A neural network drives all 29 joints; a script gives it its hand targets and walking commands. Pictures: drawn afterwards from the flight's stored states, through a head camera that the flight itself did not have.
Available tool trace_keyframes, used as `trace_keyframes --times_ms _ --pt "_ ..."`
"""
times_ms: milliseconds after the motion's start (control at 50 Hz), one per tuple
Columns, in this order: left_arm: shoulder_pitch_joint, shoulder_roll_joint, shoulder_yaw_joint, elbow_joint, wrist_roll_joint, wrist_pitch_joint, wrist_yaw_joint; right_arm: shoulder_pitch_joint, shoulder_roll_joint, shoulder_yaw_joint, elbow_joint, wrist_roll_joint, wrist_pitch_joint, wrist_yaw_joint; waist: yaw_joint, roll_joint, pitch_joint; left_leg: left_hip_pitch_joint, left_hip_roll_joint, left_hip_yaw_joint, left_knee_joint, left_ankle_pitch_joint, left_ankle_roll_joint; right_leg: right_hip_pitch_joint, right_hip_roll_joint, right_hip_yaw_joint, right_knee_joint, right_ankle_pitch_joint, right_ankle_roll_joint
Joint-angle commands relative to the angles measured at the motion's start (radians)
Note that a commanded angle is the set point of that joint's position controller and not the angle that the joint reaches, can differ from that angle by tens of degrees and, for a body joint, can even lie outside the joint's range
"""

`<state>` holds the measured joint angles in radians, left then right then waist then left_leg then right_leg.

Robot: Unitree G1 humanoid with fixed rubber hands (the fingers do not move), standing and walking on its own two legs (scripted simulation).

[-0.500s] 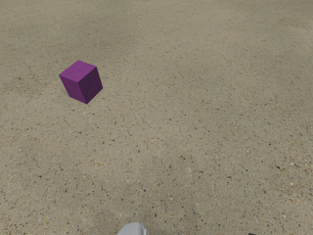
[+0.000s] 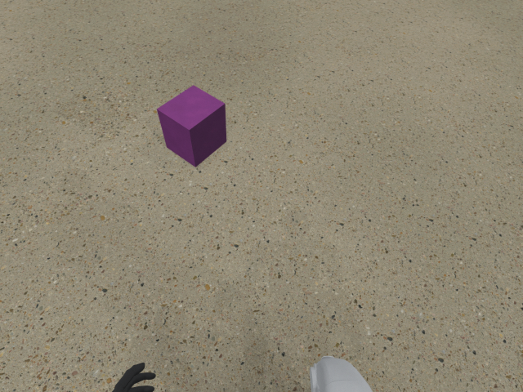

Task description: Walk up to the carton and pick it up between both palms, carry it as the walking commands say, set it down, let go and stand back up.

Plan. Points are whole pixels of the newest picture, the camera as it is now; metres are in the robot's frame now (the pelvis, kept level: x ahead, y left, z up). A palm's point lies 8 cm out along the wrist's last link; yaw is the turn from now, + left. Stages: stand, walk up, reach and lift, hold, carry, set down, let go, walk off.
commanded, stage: walk up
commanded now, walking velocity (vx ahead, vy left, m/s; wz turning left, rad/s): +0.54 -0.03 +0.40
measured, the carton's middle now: (194, 126) +1.28 +0.24 -0.65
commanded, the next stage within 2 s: none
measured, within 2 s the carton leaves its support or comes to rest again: neither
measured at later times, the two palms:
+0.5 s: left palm (114, 285) +0.34 +0.30 -0.19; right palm (339, 242) +0.40 -0.17 -0.15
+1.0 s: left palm (129, 139) +0.73 +0.33 -0.17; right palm (314, 173) +0.61 -0.15 -0.18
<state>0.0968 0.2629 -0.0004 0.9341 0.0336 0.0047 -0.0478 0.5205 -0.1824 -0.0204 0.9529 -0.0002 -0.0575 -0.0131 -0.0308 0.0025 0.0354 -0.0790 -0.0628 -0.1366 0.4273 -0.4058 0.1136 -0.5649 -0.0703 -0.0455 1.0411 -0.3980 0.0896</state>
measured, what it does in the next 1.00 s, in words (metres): walks ahead: right foot, then left foot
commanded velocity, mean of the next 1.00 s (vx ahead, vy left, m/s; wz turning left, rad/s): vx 0.51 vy -0.06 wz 0.16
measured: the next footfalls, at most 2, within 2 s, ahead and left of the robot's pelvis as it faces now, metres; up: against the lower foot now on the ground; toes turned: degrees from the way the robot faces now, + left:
right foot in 0.18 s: +0.28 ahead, -0.16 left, +0.00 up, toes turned +0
left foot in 0.44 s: +0.31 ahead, +0.13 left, +0.00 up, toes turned +4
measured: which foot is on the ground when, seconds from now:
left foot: down 0.00-0.20, up 0.22-0.42, down 0.44-0.88, up 0.90-1.00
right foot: up 0.00-0.16, down 0.18-0.44, up 0.46-0.86, down 0.88-1.00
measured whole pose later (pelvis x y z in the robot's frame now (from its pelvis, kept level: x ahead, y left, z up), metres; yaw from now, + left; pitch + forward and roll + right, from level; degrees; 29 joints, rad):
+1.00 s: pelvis +0.64 +0.08 -0.05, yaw +12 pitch +4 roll -4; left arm 0.07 0.21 0.00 0.92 0.02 -0.05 -0.02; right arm 0.43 -0.17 -0.02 1.05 0.00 -0.06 -0.03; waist -0.06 0.06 0.05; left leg -0.31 -0.01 -0.08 1.39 -0.54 0.01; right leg -0.55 0.00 -0.16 0.84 -0.35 -0.04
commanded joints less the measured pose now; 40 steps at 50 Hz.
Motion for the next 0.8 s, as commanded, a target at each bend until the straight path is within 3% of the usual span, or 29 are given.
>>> trace_keyframes --times_ms 0,20,40,60,100,120,140,160,180,200,220,240,320,340,360,380,400,420,440,460,500,520,560,580,620,660,700,740,780 --pt "-0.369 0.027 0.009 -0.215 -0.004 -0.036 -0.007 0.216 -0.181 -0.06 0.087 -0.036 -0.02 -0.029 -0.142 0.196 0.031 0.36 0.257 -0.244 -0.104 1.2 -0.024 -0.328 0.055 -0.059 -0.147 0.096 -0.04" --pt "-0.382 0.031 0.015 -0.21 -0.01 -0.042 -0.005 0.205 -0.175 -0.057 0.08 -0.041 -0.018 -0.032 -0.147 0.192 0.023 0.39 0.256 -0.245 -0.09 1.283 -0.013 -0.33 0.058 -0.073 -0.209 0.115 -0.038" --pt "-0.382 0.024 0.0 -0.201 -0.019 -0.047 -0.007 0.219 -0.184 -0.056 0.109 -0.035 -0.012 -0.034 -0.146 0.188 0.055 0.273 0.211 -0.191 -0.087 1.356 -0.062 -0.201 0.093 -0.115 -0.296 0.174 -0.045" --pt "-0.336 0.03 0.013 -0.197 -0.015 -0.048 -0.002 0.166 -0.17 -0.046 0.08 -0.023 -0.018 -0.035 -0.091 0.168 0.061 0.177 0.196 -0.15 -0.053 1.485 -0.086 -0.063 0.123 -0.158 -0.345 0.197 -0.056" --pt "-0.126 0.031 0.022 -0.126 -0.039 -0.038 0.019 0.088 -0.165 -0.063 0.064 -0.011 -0.02 -0.034 -0.018 0.257 -0.011 0.001 0.15 -0.059 0.083 1.562 -0.118 0.254 0.172 -0.233 -0.42 0.246 -0.054" --pt "0.002 0.09 0.042 -0.085 -0.033 -0.037 0.028 0.037 -0.194 -0.066 0.048 0.001 -0.026 -0.033 0.055 0.195 -0.073 -0.104 0.159 -0.084 0.253 1.557 -0.129 0.477 0.142 -0.191 -0.451 0.277 -0.093" --pt "0.183 0.113 0.062 -0.024 -0.028 -0.03 0.039 -0.009 -0.196 -0.058 0.005 0.003 -0.034 -0.031 0.143 0.136 -0.178 -0.246 0.149 -0.075 0.436 1.399 -0.134 0.743 0.046 -0.129 -0.497 0.346 -0.146" --pt "0.375 0.154 0.083 0.013 -0.002 -0.042 0.04 -0.089 -0.151 -0.051 -0.045 -0.002 -0.045 -0.03 0.254 -0.003 -0.248 -0.478 0.089 -0.046 0.754 0.842 -0.148 0.951 -0.142 0.067 -0.514 0.438 -0.255" --pt "0.507 0.21 0.095 0.064 0.015 -0.047 0.048 -0.11 -0.082 -0.029 -0.085 0.008 -0.04 -0.024 0.243 -0.237 -0.317 -0.635 -0.039 0.069 1.114 -0.137 -0.138 0.991 -0.479 0.535 -0.592 0.519 -0.38" --pt "0.472 0.206 0.086 0.072 0.012 -0.053 0.052 -0.168 -0.155 -0.054 -0.111 0.005 -0.035 -0.013 0.231 -0.085 -0.357 -0.648 0.06 0.0 1.167 -0.163 -0.102 0.955 -0.505 0.639 -0.628 0.342 -0.44" --pt "0.368 0.18 0.091 0.055 0.014 -0.057 0.054 -0.186 -0.177 -0.046 -0.112 -0.002 -0.044 -0.007 0.177 -0.108 -0.253 -0.657 0.106 -0.018 1.122 -0.105 -0.088 0.84 -0.426 0.538 -0.647 0.332 -0.394" --pt "0.32 0.15 0.088 0.025 0.027 -0.068 0.062 -0.219 -0.138 -0.033 -0.11 -0.007 -0.055 -0.001 0.169 -0.076 -0.152 -0.732 0.141 -0.019 1.053 -0.108 -0.1 0.747 -0.407 0.49 -0.634 0.35 -0.381" --pt "0.082 0.112 0.07 -0.042 0.004 -0.094 0.052 -0.175 -0.114 -0.031 -0.079 -0.035 -0.012 0.02 -0.001 -0.02 0.053 -0.544 0.23 -0.103 0.671 -0.237 -0.067 0.276 -0.391 0.331 -0.697 0.185 -0.258" --pt "-0.013 0.116 0.067 -0.063 0.001 -0.087 0.052 -0.137 -0.084 -0.018 -0.045 -0.03 -0.007 0.028 -0.053 -0.047 -0.01 -0.388 0.241 -0.055 0.456 -0.22 -0.058 0.212 -0.342 0.205 -0.694 0.158 -0.217" --pt "-0.083 0.115 0.063 -0.074 -0.003 -0.078 0.044 -0.029 -0.075 -0.018 -0.002 -0.027 0.001 0.042 -0.124 -0.109 -0.041 -0.192 0.189 0.074 0.296 -0.026 -0.076 0.14 -0.244 0.043 -0.662 0.056 -0.164" --pt "-0.091 0.13 0.064 -0.063 -0.005 -0.067 0.042 0.099 -0.099 -0.026 0.052 -0.022 0.003 0.041 -0.195 -0.009 -0.073 0.034 0.124 0.153 0.177 0.118 -0.124 0.061 -0.156 -0.011 -0.459 -0.072 -0.135" --pt "-0.06 0.038 0.045 -0.053 0.002 -0.056 0.037 0.201 -0.171 -0.048 0.112 -0.045 0.0 0.036 -0.229 0.337 -0.076 0.094 0.2 -0.056 0.035 -0.043 -0.122 -0.084 -0.026 -0.1 -0.06 -0.178 -0.124" --pt "-0.018 0.004 0.047 -0.079 -0.008 -0.053 0.037 0.174 -0.256 -0.052 0.086 -0.063 -0.006 0.017 -0.163 0.567 0.04 0.021 0.381 -0.586 -0.204 0.035 -0.113 -0.223 0.09 -0.014 0.179 -0.221 -0.091" --pt "0.008 0.038 0.05 -0.093 -0.004 -0.038 0.037 0.068 -0.265 -0.05 0.056 -0.041 -0.008 0.012 -0.092 0.469 0.002 0.003 0.425 -0.782 -0.27 0.041 -0.05 -0.211 0.07 0.065 0.272 -0.206 -0.09" --pt "-0.022 0.053 0.044 -0.075 -0.001 -0.035 0.029 -0.013 -0.227 -0.047 0.05 -0.031 -0.017 0.009 -0.059 0.315 0.08 -0.068 0.418 -0.795 -0.283 0.026 -0.045 -0.206 0.043 0.084 0.302 -0.102 -0.087" --pt "-0.046 0.052 0.04 -0.085 -0.006 -0.036 0.024 -0.063 -0.203 -0.036 0.046 -0.019 -0.033 -0.002 -0.044 0.287 0.097 0.014 0.301 -0.607 -0.18 0.448 -0.072 -0.22 0.031 0.068 0.342 -0.02 -0.061" --pt "-0.061 0.045 0.04 -0.099 -0.011 -0.031 0.027 -0.059 -0.17 -0.035 0.038 -0.008 -0.033 -0.005 -0.037 0.213 0.1 0.053 0.287 -0.516 -0.16 0.613 -0.098 -0.233 0.025 0.08 0.318 0.017 -0.053" --pt "-0.103 0.04 0.045 -0.119 -0.015 -0.023 0.03 0.02 -0.145 -0.041 0.026 -0.012 -0.034 -0.012 -0.063 0.125 -0.007 0.195 0.292 -0.438 -0.069 0.802 -0.076 -0.274 0.025 0.072 0.317 0.007 -0.065" --pt "-0.167 0.054 0.048 -0.143 -0.009 -0.02 0.026 0.052 -0.161 -0.045 0.035 -0.014 -0.041 -0.013 -0.09 0.05 0.007 0.239 0.311 -0.422 -0.057 0.808 -0.018 -0.326 0.001 0.072 0.297 0.008 -0.054" --pt "-0.265 0.025 0.04 -0.175 0.0 -0.032 0.023 0.198 -0.134 -0.05 0.071 -0.024 -0.047 -0.021 -0.143 0.085 0.012 0.487 0.322 -0.35 0.007 1.149 -0.004 -0.553 0.006 0.041 0.325 -0.071 -0.068" --pt "-0.306 0.031 0.021 -0.195 0.0 -0.036 0.013 0.262 -0.172 -0.061 0.092 -0.027 -0.046 -0.031 -0.169 0.236 -0.06 0.512 0.274 -0.252 0.043 1.27 -0.07 -0.535 0.042 -0.015 0.309 -0.106 -0.084" --pt "-0.421 0.034 0.012 -0.244 -0.005 -0.046 0.008 0.31 -0.14 -0.058 0.115 -0.036 -0.039 -0.034 -0.201 0.141 0.016 0.47 0.263 -0.192 -0.004 1.272 -0.04 -0.558 0.046 -0.07 0.173 -0.12 -0.088" --pt "-0.414 0.011 0.001 -0.233 -0.022 -0.059 0.0 0.215 -0.132 -0.058 0.109 -0.03 -0.036 -0.03 -0.148 0.117 0.032 0.407 0.247 -0.109 -0.049 1.4 -0.033 -0.452 0.078 -0.128 -0.044 -0.041 -0.096" --pt "-0.216 -0.003 0.002 -0.162 -0.044 -0.07 0.004 0.057 -0.111 -0.054 0.062 -0.016 -0.047 -0.038 -0.013 0.193 -0.008 0.052 0.156 0.073 0.072 1.548 -0.119 0.073 0.17 -0.234 -0.369 0.184 -0.094"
